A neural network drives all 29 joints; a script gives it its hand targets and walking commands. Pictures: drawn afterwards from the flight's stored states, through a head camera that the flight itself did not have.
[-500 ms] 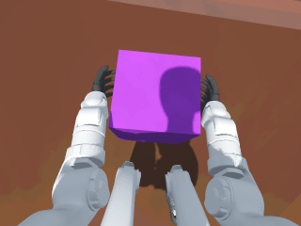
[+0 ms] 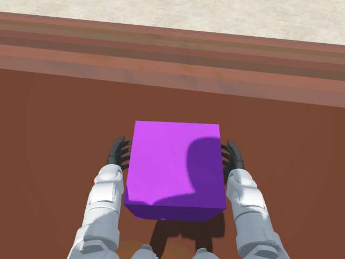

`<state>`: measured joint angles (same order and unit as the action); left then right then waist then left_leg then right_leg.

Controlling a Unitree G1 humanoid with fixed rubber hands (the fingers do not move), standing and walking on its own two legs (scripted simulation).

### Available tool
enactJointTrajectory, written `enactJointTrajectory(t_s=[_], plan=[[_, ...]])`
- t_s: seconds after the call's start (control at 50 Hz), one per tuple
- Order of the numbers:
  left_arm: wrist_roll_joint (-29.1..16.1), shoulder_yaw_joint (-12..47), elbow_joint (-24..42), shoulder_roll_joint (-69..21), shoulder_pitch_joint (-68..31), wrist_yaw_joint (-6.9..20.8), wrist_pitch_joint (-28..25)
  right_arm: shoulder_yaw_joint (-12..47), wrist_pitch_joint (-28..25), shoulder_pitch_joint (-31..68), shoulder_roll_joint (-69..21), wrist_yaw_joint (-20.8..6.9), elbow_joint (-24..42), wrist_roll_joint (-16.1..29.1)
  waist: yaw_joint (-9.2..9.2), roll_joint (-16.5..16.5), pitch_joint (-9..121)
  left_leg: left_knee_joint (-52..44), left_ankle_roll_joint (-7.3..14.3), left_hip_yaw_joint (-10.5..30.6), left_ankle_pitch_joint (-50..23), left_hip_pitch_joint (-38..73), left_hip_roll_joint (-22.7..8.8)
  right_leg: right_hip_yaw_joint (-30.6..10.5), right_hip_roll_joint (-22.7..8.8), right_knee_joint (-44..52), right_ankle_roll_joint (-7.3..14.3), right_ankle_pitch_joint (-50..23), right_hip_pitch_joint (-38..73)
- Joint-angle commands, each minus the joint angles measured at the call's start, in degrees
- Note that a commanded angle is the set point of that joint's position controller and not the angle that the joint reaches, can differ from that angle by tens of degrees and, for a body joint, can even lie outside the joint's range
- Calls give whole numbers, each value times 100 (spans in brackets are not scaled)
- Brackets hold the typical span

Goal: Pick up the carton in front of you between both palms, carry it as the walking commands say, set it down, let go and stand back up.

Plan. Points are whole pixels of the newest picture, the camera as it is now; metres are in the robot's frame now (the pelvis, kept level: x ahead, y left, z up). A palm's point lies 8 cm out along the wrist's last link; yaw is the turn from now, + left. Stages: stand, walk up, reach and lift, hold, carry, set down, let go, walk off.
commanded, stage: reach and lift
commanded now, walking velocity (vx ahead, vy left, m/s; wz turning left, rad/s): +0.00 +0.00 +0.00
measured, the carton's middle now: (174, 176) +0.34 +0.01 -0.10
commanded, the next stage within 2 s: hold in 1.34 s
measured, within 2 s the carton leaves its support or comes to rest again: neither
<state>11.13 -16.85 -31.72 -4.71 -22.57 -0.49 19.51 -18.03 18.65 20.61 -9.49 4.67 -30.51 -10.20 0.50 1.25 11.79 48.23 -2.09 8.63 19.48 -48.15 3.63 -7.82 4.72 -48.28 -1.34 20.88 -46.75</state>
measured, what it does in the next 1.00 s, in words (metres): stands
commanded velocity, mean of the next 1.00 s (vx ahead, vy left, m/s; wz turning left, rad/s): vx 0.00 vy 0.00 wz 0.00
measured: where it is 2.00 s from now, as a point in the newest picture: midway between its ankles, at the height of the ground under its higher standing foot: outside the picture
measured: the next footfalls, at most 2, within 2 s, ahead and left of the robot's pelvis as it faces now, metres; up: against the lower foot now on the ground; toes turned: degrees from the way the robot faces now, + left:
none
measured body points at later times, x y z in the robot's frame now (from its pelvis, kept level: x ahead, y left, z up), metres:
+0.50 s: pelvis +0.00 +0.00 +0.05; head -0.03 +0.01 +0.50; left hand +0.31 +0.15 +0.07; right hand +0.30 -0.15 +0.06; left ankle +0.03 +0.14 -0.69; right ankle +0.02 -0.13 -0.69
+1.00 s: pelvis +0.01 +0.00 +0.05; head -0.02 +0.01 +0.50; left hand +0.32 +0.16 +0.08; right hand +0.32 -0.15 +0.07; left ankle +0.03 +0.13 -0.69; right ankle +0.02 -0.13 -0.69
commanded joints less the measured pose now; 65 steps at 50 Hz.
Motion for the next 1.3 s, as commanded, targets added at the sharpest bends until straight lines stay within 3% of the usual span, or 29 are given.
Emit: enactJointTrajectory(t_s=[0.0,0.1,0.12,0.24,0.26,0.3,0.34,0.44,0.48,0.54,0.56,0.58,0.6,0.68,0.7,0.72,0.76,0.78,0.86,0.88,0.9,0.92,0.94,0.96,1.0,1.08,1.1,1.14,1.28], plan=[[-825,3372,93,-5952,-2230,1317,50,3749,51,2466,-5765,-1466,226,852,75,-301,2559,-921,38,-559,-2001,2647,393,338,243,1131,40,-1906,2222],[-1067,3690,373,-5933,-2277,1365,396,3763,395,2358,-5651,-1494,303,852,-174,-42,1715,-1400,106,-533,-2067,3629,292,364,146,1642,33,-1899,2568],[-934,3480,388,-5870,-2610,1333,480,3505,498,2765,-5658,-1581,70,841,83,-228,1569,-1666,109,-488,-1885,3419,279,430,230,1816,34,-1579,2559],[-733,3395,443,-5916,-2015,1380,1149,3387,1210,2341,-5534,-1774,183,726,-23,-26,241,-2416,172,-342,-1535,3954,98,455,151,2420,97,-1266,3015],[-780,3360,389,-6090,-1934,1398,1271,3334,1178,2358,-5302,-1809,375,678,-158,-455,419,-2444,75,-309,-1238,4067,135,409,73,2495,216,-864,3170],[-759,3323,787,-5768,-2186,1409,1363,3240,1388,2224,-5428,-1873,282,630,62,-404,166,-2522,76,-488,-1407,4070,138,379,104,2628,149,-1120,3376],[-865,3340,781,-5799,-2040,1400,1453,3146,1486,2125,-5146,-1935,340,588,-231,-335,-164,-2741,111,-407,-1325,4109,132,395,131,2674,158,-1398,3489],[-851,3358,1036,-5966,-1956,1369,1563,3316,1519,2354,-5275,-1964,950,733,-210,-123,34,-2663,105,-313,-1422,4469,124,382,68,2695,151,-1422,3651],[-797,3224,831,-6033,-2229,1339,1550,3295,1600,2667,-5239,-1988,656,738,132,-158,-66,-2647,156,-411,-912,4325,134,438,8,2710,126,-828,3626],[-824,3231,780,-6172,-2579,1444,1427,3400,1496,3166,-5529,-2028,780,808,-42,-7,262,-2574,213,-554,-965,4239,129,376,68,2759,107,-835,3489],[-998,3290,890,-6177,-2689,1506,1401,3711,1448,3433,-5666,-1988,1181,998,212,168,442,-2512,215,-566,-835,4164,185,449,124,2636,54,-721,3923],[-1149,3494,1104,-6232,-3019,1506,1373,3520,1451,3063,-5616,-2021,768,898,-173,-146,444,-2443,190,-550,-1136,4122,165,424,83,2709,154,-1016,3766],[-885,3340,1071,-6252,-2709,1533,1370,3344,1464,2977,-5580,-1987,776,693,58,-141,827,-2513,141,-612,-1283,4233,299,307,96,2708,38,-1279,4124],[-646,3076,729,-5673,-2628,1540,1454,3132,1527,3112,-5589,-1973,404,786,21,-60,85,-2565,190,-663,-774,4180,171,403,20,2788,19,-694,3597],[-793,2989,781,-6113,-2789,1580,1389,3159,1561,2959,-5569,-1985,615,541,-231,-3,294,-2543,174,-675,-472,4307,226,468,139,2852,35,-299,3495],[-709,3266,784,-5904,-2822,1585,1446,2985,1558,3254,-5777,-1952,367,681,26,117,87,-2576,281,-626,-410,3996,204,355,44,2826,35,-263,3689],[-756,3017,522,-5890,-2975,1620,1493,3099,1531,3268,-5509,-1952,605,667,-253,-217,-51,-2564,201,-649,-304,3964,196,341,-78,2821,85,-325,3693],[-599,2845,577,-5827,-3167,1616,1500,2966,1589,3173,-5610,-1946,373,535,4,-121,39,-2618,210,-635,-487,4182,174,390,-50,2791,27,-430,3476],[-749,2952,775,-5726,-2952,1612,1508,3133,1688,3082,-5566,-1927,468,799,73,33,329,-2543,171,-644,-1246,4412,172,439,23,2825,-2,-1120,3752],[-649,2962,588,-6067,-2871,1588,1575,3042,1682,3014,-5485,-1933,333,579,-216,-240,324,-2685,134,-511,-1416,4611,220,413,104,2868,72,-1303,3680],[-594,2873,499,-5766,-2422,1549,1667,3051,1744,3038,-5478,-1904,361,735,235,-35,89,-2658,179,-553,-1617,4266,175,411,73,2839,-9,-1479,3902],[-728,2959,817,-5798,-2646,1563,1656,3115,1719,2635,-5415,-1891,630,615,-249,-86,316,-2701,134,-475,-1714,4704,191,423,40,2837,25,-1670,3832],[-742,3162,1123,-5634,-2382,1586,1626,3597,1674,2771,-5681,-1882,1089,1014,200,-182,649,-2726,85,-563,-1982,4629,243,470,85,2828,-43,-2079,4179],[-898,3485,1494,-5890,-2759,1557,1589,3453,1673,2850,-5554,-1873,1060,884,-163,-252,936,-2555,12,-530,-2267,4823,217,432,105,2843,49,-2188,4395],[-854,3306,1229,-6055,-2412,1521,1665,3383,1752,2687,-5330,-1867,1052,714,-50,95,727,-2642,51,-449,-2496,4928,166,491,156,2868,96,-2294,4202],[-923,3407,1325,-5968,-1721,1448,1776,3340,1800,1770,-5143,-1914,1136,765,-270,-516,396,-2879,-40,-413,-2570,4829,160,424,143,2974,144,-2564,4380],[-714,3486,1645,-5767,-1476,1465,1806,3305,1859,1943,-5250,-1910,1234,813,157,-363,232,-2919,22,-374,-2717,4721,232,450,171,3056,68,-2502,4293],[-1079,3390,1679,-6014,-1532,1433,1779,3596,1889,2025,-4941,-1893,1795,756,-147,41,376,-2901,-5,-376,-2518,4739,175,504,163,3030,74,-2453,4505],[-1091,3714,2236,-5608,-1753,1408,1787,3827,1910,1743,-5606,-1933,1772,996,120,-169,344,-2952,99,-449,-2218,4682,212,456,242,2907,-14,-2338,4345]])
